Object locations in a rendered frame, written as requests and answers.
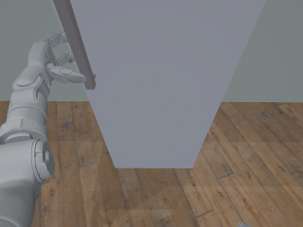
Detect handle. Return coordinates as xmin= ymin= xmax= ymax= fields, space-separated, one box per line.
xmin=53 ymin=0 xmax=96 ymax=90

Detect left robot forearm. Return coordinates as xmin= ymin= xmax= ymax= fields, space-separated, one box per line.
xmin=0 ymin=66 xmax=52 ymax=145

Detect robot left upper arm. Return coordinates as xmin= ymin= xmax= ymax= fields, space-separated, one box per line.
xmin=0 ymin=138 xmax=55 ymax=227

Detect robot left hand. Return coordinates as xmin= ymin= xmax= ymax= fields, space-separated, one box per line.
xmin=27 ymin=30 xmax=86 ymax=84

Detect fridge door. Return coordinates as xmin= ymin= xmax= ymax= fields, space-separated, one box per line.
xmin=50 ymin=0 xmax=266 ymax=168

